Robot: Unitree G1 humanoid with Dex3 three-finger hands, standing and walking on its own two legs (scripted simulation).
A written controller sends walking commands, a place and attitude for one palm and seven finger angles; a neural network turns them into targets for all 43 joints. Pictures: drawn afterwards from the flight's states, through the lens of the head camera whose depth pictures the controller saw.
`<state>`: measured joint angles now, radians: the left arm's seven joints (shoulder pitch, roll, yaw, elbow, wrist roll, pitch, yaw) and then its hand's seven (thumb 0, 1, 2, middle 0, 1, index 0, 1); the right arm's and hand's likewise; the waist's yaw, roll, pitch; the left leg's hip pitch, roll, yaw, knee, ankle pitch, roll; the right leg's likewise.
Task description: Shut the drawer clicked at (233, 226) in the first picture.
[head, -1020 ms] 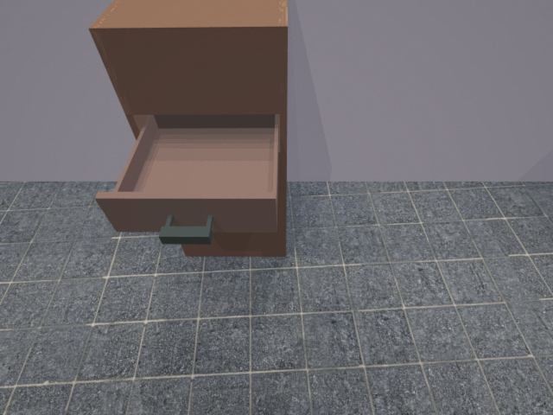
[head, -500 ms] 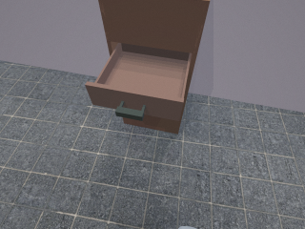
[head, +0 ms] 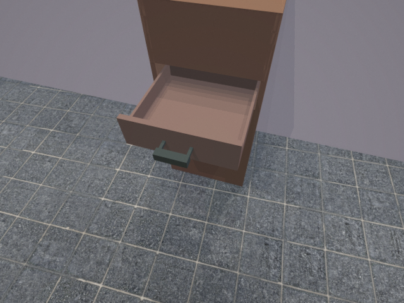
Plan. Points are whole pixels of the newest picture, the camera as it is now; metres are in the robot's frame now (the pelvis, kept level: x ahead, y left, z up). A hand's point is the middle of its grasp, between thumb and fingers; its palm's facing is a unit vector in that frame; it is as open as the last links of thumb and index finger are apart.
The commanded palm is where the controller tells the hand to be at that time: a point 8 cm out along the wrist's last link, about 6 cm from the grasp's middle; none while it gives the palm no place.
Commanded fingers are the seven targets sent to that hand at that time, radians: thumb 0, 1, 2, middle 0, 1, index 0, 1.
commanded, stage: turn or walk to find it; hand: left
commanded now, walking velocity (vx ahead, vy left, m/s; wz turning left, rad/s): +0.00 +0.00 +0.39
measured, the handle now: (174, 152) +0.53 +0.13 -0.12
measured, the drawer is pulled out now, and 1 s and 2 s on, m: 0.30 0.30 0.30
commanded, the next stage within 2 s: stand and wait in 0.16 s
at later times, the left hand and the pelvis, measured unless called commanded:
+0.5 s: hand out of the picture +0.02 +0.19 -0.17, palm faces +0.10 -0.97 -0.23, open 7.4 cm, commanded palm none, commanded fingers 0.00 0.90 0.90 -0.20 -0.30 -0.20 -0.30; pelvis +0.00 +0.00 +0.00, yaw +3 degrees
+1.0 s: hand out of the picture +0.01 +0.18 -0.17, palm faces +0.08 -0.97 -0.22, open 7.4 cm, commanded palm none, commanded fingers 0.00 0.90 0.90 -0.20 -0.30 -0.20 -0.30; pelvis +0.00 +0.00 +0.00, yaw +2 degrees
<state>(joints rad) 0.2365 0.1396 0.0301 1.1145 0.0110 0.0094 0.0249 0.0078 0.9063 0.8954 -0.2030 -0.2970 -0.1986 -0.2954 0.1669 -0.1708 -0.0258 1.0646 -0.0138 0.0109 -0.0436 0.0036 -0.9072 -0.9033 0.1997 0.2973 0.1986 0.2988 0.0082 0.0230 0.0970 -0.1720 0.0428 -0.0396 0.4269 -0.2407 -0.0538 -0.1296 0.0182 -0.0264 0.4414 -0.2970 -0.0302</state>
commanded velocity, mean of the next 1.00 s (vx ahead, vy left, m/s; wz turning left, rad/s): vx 0.00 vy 0.00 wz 0.05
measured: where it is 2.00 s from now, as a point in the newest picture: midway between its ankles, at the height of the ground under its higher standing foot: outside the picture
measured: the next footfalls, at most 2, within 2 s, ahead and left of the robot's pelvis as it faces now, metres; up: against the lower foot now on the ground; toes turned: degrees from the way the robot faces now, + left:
none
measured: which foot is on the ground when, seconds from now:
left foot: down 0.00-1.00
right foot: down 0.00-1.00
